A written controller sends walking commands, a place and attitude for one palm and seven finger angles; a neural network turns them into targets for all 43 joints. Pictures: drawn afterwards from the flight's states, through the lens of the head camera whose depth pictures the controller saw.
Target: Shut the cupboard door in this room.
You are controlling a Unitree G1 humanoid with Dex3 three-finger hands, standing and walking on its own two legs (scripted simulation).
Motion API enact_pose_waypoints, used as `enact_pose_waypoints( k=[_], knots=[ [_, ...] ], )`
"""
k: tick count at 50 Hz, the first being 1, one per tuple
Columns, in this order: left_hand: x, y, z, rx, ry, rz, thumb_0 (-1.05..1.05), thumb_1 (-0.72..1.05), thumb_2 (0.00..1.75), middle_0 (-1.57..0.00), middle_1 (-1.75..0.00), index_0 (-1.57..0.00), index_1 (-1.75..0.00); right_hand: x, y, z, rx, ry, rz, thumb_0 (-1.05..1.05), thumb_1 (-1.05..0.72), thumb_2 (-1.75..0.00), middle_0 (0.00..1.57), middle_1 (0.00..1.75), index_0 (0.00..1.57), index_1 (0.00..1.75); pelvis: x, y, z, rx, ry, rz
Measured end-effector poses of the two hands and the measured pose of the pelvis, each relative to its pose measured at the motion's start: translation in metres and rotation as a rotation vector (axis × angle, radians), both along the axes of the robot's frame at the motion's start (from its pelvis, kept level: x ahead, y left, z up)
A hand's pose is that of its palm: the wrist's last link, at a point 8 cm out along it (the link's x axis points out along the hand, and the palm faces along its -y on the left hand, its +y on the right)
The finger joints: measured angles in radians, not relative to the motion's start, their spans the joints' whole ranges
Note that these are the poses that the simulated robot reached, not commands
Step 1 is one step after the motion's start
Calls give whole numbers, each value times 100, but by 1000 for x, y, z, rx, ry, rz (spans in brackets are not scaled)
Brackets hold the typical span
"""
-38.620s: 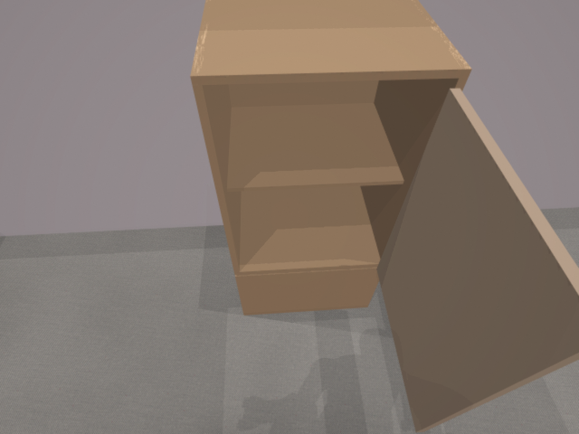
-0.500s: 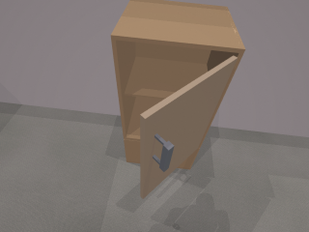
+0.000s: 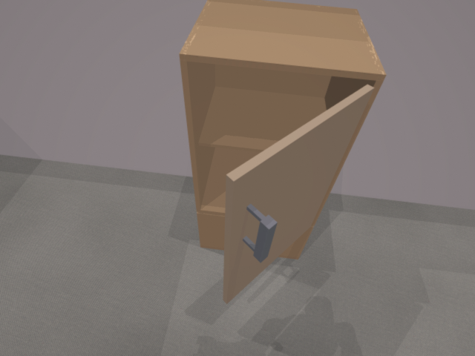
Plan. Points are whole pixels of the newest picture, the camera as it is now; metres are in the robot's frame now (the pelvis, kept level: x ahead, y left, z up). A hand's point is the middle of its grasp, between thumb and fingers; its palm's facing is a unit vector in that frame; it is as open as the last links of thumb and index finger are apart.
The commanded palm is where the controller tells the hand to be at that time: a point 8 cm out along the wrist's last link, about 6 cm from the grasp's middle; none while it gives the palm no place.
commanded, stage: stand and wait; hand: left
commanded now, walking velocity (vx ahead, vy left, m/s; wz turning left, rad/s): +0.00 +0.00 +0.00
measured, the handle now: (256, 233) +0.35 -0.01 -0.03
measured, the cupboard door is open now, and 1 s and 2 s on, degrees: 49 49 49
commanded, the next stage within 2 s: turn or walk to find it in 0.20 s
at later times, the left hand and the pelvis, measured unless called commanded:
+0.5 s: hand out of the picture +0.05 +0.20 -0.17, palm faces +0.08 -0.95 -0.29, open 7.4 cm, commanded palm none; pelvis +0.00 -0.03 +0.00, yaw +4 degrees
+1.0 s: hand out of the picture -0.01 +0.15 -0.20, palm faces +0.19 -0.96 -0.21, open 7.4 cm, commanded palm none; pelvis -0.02 -0.04 -0.02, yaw +9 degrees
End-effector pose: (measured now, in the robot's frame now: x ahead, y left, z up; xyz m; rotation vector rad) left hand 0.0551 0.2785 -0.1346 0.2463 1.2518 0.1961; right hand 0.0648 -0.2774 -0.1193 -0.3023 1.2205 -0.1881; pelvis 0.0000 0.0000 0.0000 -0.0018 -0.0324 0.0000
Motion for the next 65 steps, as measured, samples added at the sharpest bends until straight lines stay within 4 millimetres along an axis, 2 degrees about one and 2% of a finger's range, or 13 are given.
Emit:
enact_pose_waypoints(
  k=[9,19,24,31,37,47,54,61,65],
  knots=[
    [9,2,8,25,-24,-5,0,91,90,-20,-30,-20,-30,21,-13,4,-9,-35,34,1,-90,-90,20,30,21,30,2,-7,1,2,3,8],
    [5,-9,8,33,-22,27,0,91,90,-20,-30,-20,-30,26,-23,0,-1,-9,61,1,-90,-90,20,30,21,30,3,-19,0,5,12,42],
    [-8,-29,2,10,-5,65,0,91,90,-20,-30,-20,-30,21,-12,-13,43,33,78,1,-91,-90,20,30,20,30,2,-26,-3,7,20,66],
    [-40,-66,-9,-54,59,91,0,91,90,-20,-30,-20,-30,9,11,-26,125,64,77,1,-91,-90,20,30,20,30,1,-36,-4,8,10,68],
    [-61,-84,-12,-83,97,106,0,91,90,-20,-30,-20,-30,-1,8,-26,132,70,61,1,-91,-90,20,30,21,30,-2,-43,-3,7,1,63],
    [-78,-88,-22,-83,88,174,0,91,90,-20,-30,-20,-30,-21,-8,-29,86,123,64,0,-91,-90,20,30,20,30,-13,-48,-11,-6,5,112],
    [-85,-75,-37,-97,47,231,0,91,90,-20,-30,-20,-30,-33,4,-32,65,159,101,1,-91,-90,20,30,20,30,-23,-39,-20,-8,-6,178],
    [-90,-75,-19,-83,39,244,0,91,90,-20,-29,-19,-30,-33,19,-27,105,143,135,1,-91,-90,20,30,20,30,-29,-42,-8,-8,18,214],
    [-96,-85,-15,-69,25,249,0,91,90,-20,-29,-19,-30,-27,9,-31,116,130,138,1,-92,-90,20,30,21,30,-29,-52,-8,8,22,217]
  ],
)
